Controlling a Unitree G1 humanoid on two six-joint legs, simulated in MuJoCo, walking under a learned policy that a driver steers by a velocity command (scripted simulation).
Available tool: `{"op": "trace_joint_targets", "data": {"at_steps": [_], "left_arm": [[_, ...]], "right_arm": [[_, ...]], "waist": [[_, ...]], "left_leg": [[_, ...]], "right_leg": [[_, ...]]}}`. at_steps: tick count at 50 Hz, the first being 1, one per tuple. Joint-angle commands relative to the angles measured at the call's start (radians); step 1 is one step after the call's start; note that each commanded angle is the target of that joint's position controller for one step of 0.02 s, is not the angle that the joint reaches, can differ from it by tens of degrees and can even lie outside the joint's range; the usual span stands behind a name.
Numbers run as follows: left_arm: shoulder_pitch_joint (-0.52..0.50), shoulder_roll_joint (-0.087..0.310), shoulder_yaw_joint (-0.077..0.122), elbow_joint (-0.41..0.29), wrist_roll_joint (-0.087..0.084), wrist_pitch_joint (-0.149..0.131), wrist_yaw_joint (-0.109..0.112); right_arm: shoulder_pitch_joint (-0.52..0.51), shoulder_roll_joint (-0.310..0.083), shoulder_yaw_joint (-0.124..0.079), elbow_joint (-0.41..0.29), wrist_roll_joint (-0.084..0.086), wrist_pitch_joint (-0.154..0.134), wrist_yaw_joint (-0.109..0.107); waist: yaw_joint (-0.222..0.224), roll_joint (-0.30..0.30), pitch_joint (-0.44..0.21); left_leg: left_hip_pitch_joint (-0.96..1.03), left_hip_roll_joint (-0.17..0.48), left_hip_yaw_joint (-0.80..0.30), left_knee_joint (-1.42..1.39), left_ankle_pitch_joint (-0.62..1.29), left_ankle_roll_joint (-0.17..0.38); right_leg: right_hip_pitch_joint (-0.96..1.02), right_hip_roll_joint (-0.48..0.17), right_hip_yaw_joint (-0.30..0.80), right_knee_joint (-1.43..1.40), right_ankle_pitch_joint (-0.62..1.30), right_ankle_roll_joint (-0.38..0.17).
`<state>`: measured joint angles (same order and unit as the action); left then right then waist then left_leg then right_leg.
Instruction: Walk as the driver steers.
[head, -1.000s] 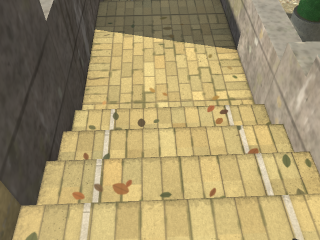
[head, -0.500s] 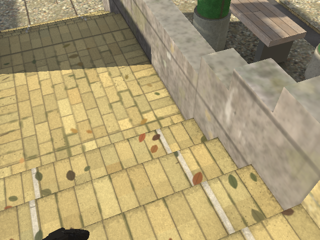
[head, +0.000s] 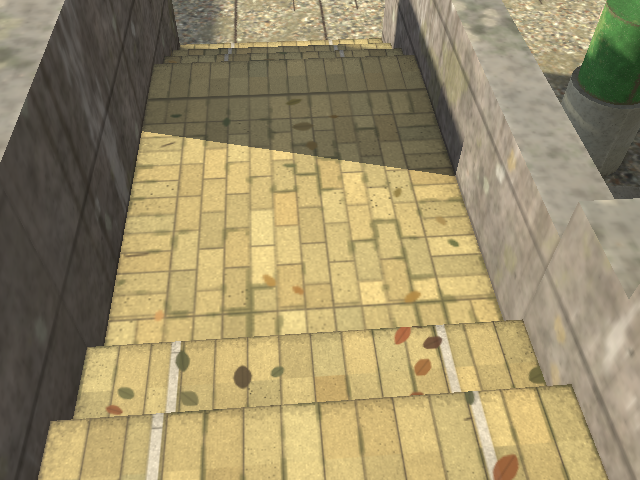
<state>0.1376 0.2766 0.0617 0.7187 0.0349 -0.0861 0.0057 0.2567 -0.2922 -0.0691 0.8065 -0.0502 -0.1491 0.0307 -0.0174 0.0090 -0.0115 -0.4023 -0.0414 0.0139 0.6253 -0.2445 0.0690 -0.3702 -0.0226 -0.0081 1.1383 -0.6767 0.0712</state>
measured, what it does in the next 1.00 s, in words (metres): steps on the spot, turning left: right foot, then left foot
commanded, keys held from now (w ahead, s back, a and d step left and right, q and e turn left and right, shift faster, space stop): q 0.44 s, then no key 0.36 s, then e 0.20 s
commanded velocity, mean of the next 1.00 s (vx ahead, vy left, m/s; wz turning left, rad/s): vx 0.02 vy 0.00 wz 0.33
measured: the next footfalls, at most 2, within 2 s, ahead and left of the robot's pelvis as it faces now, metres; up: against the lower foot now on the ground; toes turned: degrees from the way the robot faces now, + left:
right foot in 0.40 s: +0.05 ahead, -0.14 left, +0.00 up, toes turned +16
left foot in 0.78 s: -0.05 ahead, +0.09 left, +0.00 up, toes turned +19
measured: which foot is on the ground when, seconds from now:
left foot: down 0.00-0.40, up 0.42-0.76, down 0.78-1.00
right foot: up 0.00-0.38, down 0.40-1.00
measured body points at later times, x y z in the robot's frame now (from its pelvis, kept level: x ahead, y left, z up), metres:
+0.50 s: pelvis +0.03 -0.06 +0.01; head +0.05 -0.06 +0.46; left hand +0.06 +0.23 -0.09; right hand +0.23 -0.28 -0.09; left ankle +0.00 +0.07 -0.66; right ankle +0.01 -0.15 -0.73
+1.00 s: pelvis -0.02 -0.06 +0.01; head +0.00 -0.06 +0.46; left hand +0.04 +0.23 -0.09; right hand +0.16 -0.28 -0.11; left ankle -0.09 +0.08 -0.73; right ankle +0.01 -0.15 -0.73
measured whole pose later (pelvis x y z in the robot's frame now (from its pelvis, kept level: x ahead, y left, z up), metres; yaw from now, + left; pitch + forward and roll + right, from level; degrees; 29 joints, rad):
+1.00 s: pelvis -0.02 -0.06 +0.01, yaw +19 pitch +1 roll +0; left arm 0.19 0.26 0.04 0.71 0.00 -0.08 -0.07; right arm 0.26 -0.24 -0.04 0.73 -0.02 0.00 -0.01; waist -0.02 0.01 0.02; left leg -0.25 0.08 0.04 0.54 -0.31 -0.04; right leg -0.29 0.00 -0.06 0.57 -0.30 -0.05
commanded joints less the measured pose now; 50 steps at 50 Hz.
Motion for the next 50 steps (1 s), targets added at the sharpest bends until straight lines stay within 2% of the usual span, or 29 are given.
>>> {"op": "trace_joint_targets", "data": {"at_steps": [1,2,4,7,10,15,18,19,20,21,22,23,24,25,27,30,33,34,36,38,39,40,41,42,43,44,45,47,50], "left_arm": [[-0.012,0.118,0.011,-0.099,0.009,0.007,0.033],[0.025,0.087,-0.005,-0.091,0.028,0.015,0.039],[0.044,0.082,-0.012,-0.087,0.036,0.034,0.034],[0.052,0.083,-0.021,-0.084,0.014,0.06,0.017],[0.034,0.055,-0.042,-0.092,0.019,0.085,0.012],[0.018,0.064,-0.053,-0.105,0.005,0.071,0.025],[0.084,0.064,-0.051,-0.093,-0.018,0.062,0.019],[0.11,0.076,-0.045,-0.09,-0.029,0.055,0.015],[0.138,0.113,-0.026,-0.088,-0.025,0.042,0.016],[0.173,0.229,0.01,-0.099,-0.014,0.018,0.029],[0.135,0.262,0.026,-0.122,0.047,0.005,0.017],[0.143,0.196,0.019,-0.11,0.052,0.003,0.009],[0.055,0.139,0.004,-0.121,0.021,0.0,-0.012],[-0.023,0.084,-0.016,-0.152,0.007,0.0,-0.028],[-0.061,0.088,-0.018,-0.171,0.008,-0.002,-0.031],[0.041,0.076,-0.03,-0.142,0.004,0.0,-0.034],[0.007,0.032,-0.06,-0.126,-0.033,0.002,-0.079],[-0.009,0.047,-0.058,-0.115,-0.045,-0.002,-0.091],[0.04,0.105,-0.036,-0.074,-0.05,-0.003,-0.109],[0.032,0.122,-0.025,-0.053,-0.06,0.004,-0.138],[0.016,0.103,-0.028,-0.05,-0.059,0.005,-0.15],[0.057,0.087,-0.024,-0.064,-0.057,0.003,-0.146],[0.091,0.08,-0.026,-0.048,-0.051,0.001,-0.138],[0.088,0.052,-0.03,-0.055,-0.03,0.046,-0.067],[0.081,0.023,-0.045,-0.052,-0.024,0.077,-0.036],[0.001,0.115,-0.012,-0.062,-0.052,0.025,-0.085],[-0.022,0.138,0.004,-0.059,-0.041,0.011,-0.099],[-0.036,0.157,0.031,-0.095,-0.037,-0.008,-0.087],[-0.01,0.143,0.042,-0.117,-0.039,-0.028,-0.051]], "right_arm": [[0.097,-0.114,-0.04,-0.022,0.024,0.002,-0.013],[0.048,-0.103,-0.03,-0.046,0.019,0.018,-0.007],[0.02,-0.098,-0.025,-0.085,0.008,0.034,-0.004],[0.036,-0.154,-0.039,-0.126,0.009,0.022,0.001],[0.079,-0.161,-0.04,-0.16,0.009,0.029,0.004],[0.123,-0.149,-0.033,-0.2,0.021,0.049,0.015],[0.055,-0.159,-0.03,-0.21,0.021,0.074,0.023],[0.042,-0.147,-0.021,-0.202,0.023,0.084,0.031],[0.082,-0.105,-0.003,-0.184,0.021,0.09,0.034],[0.129,-0.003,0.028,-0.216,0.02,0.091,0.036],[0.137,-0.059,0.01,-0.235,-0.005,0.079,0.022],[0.085,-0.128,-0.009,-0.207,-0.015,0.091,0.005],[0.085,-0.152,-0.022,-0.194,-0.014,0.101,-0.017],[0.092,-0.164,-0.028,-0.174,-0.012,0.105,-0.03],[0.075,-0.14,-0.015,-0.177,-0.021,0.102,-0.021],[0.071,-0.127,-0.023,-0.154,0.007,0.091,-0.012],[0.089,-0.084,-0.02,-0.115,0.012,0.093,0.008],[0.108,-0.051,-0.009,-0.104,0.01,0.101,0.021],[0.093,0.006,0.018,-0.097,0.02,0.12,0.041],[0.099,-0.011,0.022,-0.094,0.051,0.118,0.035],[0.106,-0.048,0.013,-0.095,0.057,0.113,0.025],[0.048,-0.11,0.004,-0.122,0.055,0.108,0.009],[-0.007,-0.113,0.007,-0.134,0.047,0.109,0.009],[0.009,-0.128,-0.008,-0.087,0.074,0.154,-0.031],[-0.032,-0.105,0.002,-0.099,0.088,0.171,-0.048],[-0.037,-0.087,0.004,-0.129,0.061,0.134,0.002],[-0.048,-0.103,-0.001,-0.122,0.039,0.131,0.011],[-0.034,-0.121,-0.017,-0.14,0.022,0.137,-0.023],[-0.03,-0.065,-0.003,-0.193,0.028,0.129,-0.08]], "waist": [[0.015,0.012,-0.113],[0.061,0.022,-0.097],[0.071,0.009,-0.111],[0.06,0.046,-0.111],[0.017,0.072,-0.111],[-0.052,0.122,-0.13],[-0.011,0.093,-0.132],[0.011,0.078,-0.127],[0.016,0.034,-0.144],[-0.016,-0.161,-0.196],[-0.005,-0.148,-0.139],[0.035,-0.014,-0.116],[-0.017,-0.022,-0.083],[-0.037,-0.053,-0.077],[-0.036,-0.071,-0.086],[0.0,-0.08,-0.08],[-0.043,-0.09,-0.068],[-0.061,-0.082,-0.066],[-0.032,-0.09,-0.037],[-0.051,-0.08,-0.033],[-0.055,-0.091,-0.053],[0.003,-0.044,-0.085],[0.031,-0.029,-0.083],[0.074,-0.045,-0.126],[0.072,0.001,-0.107],[-0.019,0.04,0.013],[-0.006,-0.001,0.036],[-0.002,-0.036,0.033],[0.0,-0.084,-0.021]], "left_leg": [[0.262,0.313,-0.413,-0.242,0.862,0.308],[0.166,0.287,-0.383,-0.267,0.817,0.293],[0.103,0.224,-0.339,-0.298,0.675,0.26],[0.076,0.188,-0.307,-0.311,0.604,0.236],[0.096,0.19,-0.361,-0.281,0.454,0.224],[0.225,0.246,-0.545,-0.221,0.427,0.262],[0.16,0.203,-0.553,-0.188,0.415,0.241],[0.1,0.179,-0.544,-0.175,0.367,0.22],[0.01,0.128,-0.508,-0.118,0.223,0.158],[-0.213,-0.034,-0.322,0.104,-0.154,0.008],[-0.398,-0.078,-0.21,0.328,-0.4,-0.114],[-0.394,0.008,-0.195,0.523,-0.376,-0.166],[-0.365,0.011,-0.182,0.645,-0.307,-0.195],[-0.341,-0.012,-0.181,0.722,-0.225,-0.214],[-0.304,-0.029,-0.148,0.807,-0.111,-0.221],[-0.314,-0.018,-0.188,0.747,-0.007,-0.225],[-0.225,0.069,-0.169,0.488,0.005,-0.269],[-0.149,0.117,-0.118,0.345,-0.007,-0.286],[0.018,0.127,-0.018,0.135,-0.058,-0.284],[0.137,0.119,0.014,-0.069,0.126,-0.243],[0.171,0.121,0.002,-0.1,0.19,-0.214],[0.156,0.121,-0.02,-0.095,0.261,-0.155],[0.162,0.124,-0.018,-0.121,0.232,-0.12],[0.238,0.162,-0.075,-0.129,0.5,-0.083],[0.19,0.165,-0.061,-0.133,0.469,-0.076],[0.103,0.104,0.014,-0.176,0.078,-0.119],[0.113,0.106,0.019,-0.168,-0.025,-0.126],[0.103,0.099,0.028,-0.158,-0.106,-0.086],[0.149,0.086,0.028,-0.094,-0.058,-0.037]], "right_leg": [[-0.271,-0.029,0.145,0.199,0.007,0.022],[-0.197,-0.044,0.152,0.141,0.064,0.027],[-0.134,-0.026,0.114,0.07,0.176,0.041],[-0.074,-0.006,0.063,-0.039,0.25,0.069],[-0.053,-0.008,0.036,-0.159,0.253,0.079],[-0.088,0.033,0.04,-0.376,0.229,0.042],[0.055,0.078,0.004,-0.63,0.361,-0.007],[0.149,0.073,0.004,-0.751,0.506,-0.049],[0.285,0.0,0.05,-0.804,0.697,-0.13],[0.491,-0.267,0.3,-0.784,1.246,-0.401],[0.473,-0.485,0.459,-0.84,1.367,-0.59],[0.413,-0.468,0.399,-0.879,1.266,-0.541],[0.333,-0.349,0.276,-0.866,1.195,-0.439],[0.275,-0.269,0.19,-0.837,1.231,-0.377],[0.222,-0.218,0.102,-0.834,1.275,-0.355],[0.3,-0.2,0.053,-0.813,1.188,-0.34],[0.294,-0.185,0.027,-0.744,1.14,-0.273],[0.255,-0.168,0.009,-0.723,1.091,-0.242],[0.159,-0.157,0.03,-0.68,1.011,-0.213],[0.14,-0.165,0.081,-0.629,0.962,-0.181],[0.155,-0.172,0.113,-0.622,0.925,-0.155],[0.197,-0.136,0.099,-0.625,0.809,-0.14],[0.182,-0.084,0.063,-0.631,0.691,-0.12],[0.191,-0.052,-0.011,-0.617,0.788,-0.104],[0.228,-0.033,-0.027,-0.654,0.728,-0.094],[0.156,-0.025,-0.021,-0.652,0.54,-0.105],[0.106,-0.04,0.026,-0.694,0.445,-0.136],[0.082,-0.076,0.101,-0.757,0.369,-0.217],[0.09,-0.178,0.261,-0.818,0.458,-0.337]]}}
